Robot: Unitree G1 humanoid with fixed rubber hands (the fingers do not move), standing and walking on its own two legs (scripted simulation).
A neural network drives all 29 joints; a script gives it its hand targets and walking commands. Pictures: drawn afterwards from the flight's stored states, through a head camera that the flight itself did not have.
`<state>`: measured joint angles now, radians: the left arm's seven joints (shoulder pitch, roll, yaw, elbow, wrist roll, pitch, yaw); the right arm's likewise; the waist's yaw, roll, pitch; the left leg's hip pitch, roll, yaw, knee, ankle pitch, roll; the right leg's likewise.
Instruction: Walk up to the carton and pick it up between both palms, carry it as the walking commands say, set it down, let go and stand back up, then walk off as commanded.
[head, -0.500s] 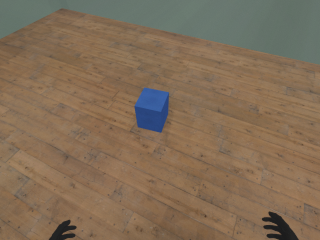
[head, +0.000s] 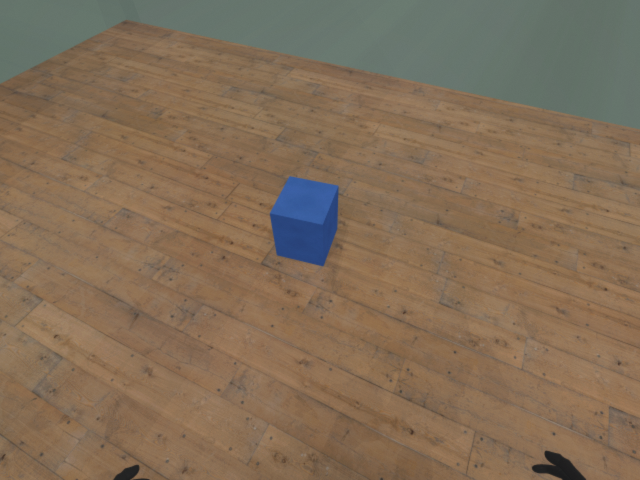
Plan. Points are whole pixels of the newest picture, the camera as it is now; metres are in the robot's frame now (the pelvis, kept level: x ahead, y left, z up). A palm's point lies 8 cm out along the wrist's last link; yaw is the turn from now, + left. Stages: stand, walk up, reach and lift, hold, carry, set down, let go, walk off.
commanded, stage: stand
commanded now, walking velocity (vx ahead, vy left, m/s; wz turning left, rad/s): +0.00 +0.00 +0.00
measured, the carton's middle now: (306, 221) +1.09 +0.08 -0.66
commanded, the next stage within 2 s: walk up in 0.16 s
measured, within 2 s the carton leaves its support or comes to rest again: neither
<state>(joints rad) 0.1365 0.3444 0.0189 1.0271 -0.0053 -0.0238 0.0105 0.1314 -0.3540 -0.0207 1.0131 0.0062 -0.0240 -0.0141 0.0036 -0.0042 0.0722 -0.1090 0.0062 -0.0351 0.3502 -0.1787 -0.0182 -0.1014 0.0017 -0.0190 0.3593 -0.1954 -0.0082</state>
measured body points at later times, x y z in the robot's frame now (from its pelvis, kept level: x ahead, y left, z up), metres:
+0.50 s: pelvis +0.01 +0.00 +0.00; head +0.02 +0.00 +0.45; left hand +0.07 +0.30 -0.13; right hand +0.10 -0.29 -0.13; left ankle +0.00 +0.13 -0.72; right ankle +0.00 -0.11 -0.75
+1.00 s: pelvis +0.18 +0.07 +0.00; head +0.18 +0.11 +0.45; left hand +0.25 +0.31 -0.16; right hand +0.13 -0.18 -0.13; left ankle +0.10 +0.17 -0.75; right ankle +0.25 -0.10 -0.67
